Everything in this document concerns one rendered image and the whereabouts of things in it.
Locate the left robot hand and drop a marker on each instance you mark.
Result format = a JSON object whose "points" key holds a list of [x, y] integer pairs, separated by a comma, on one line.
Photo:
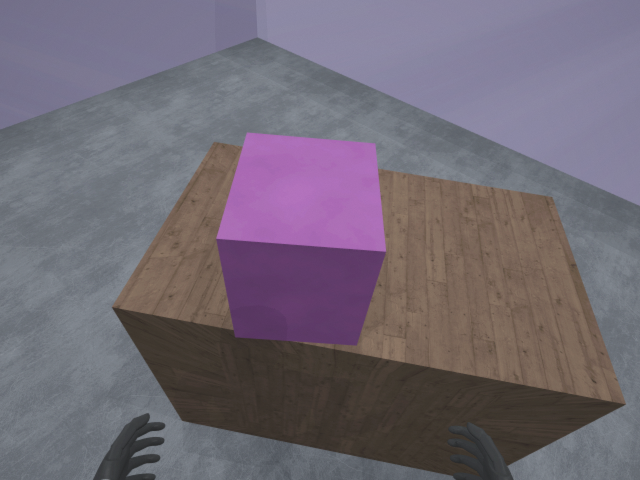
{"points": [[118, 463]]}

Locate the right robot hand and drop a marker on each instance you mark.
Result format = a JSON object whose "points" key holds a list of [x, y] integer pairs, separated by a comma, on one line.
{"points": [[489, 464]]}

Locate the pedestal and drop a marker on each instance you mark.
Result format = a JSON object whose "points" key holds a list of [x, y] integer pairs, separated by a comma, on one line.
{"points": [[479, 315]]}

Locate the carton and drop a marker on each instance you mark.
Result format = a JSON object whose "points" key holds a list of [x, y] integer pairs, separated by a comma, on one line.
{"points": [[301, 241]]}

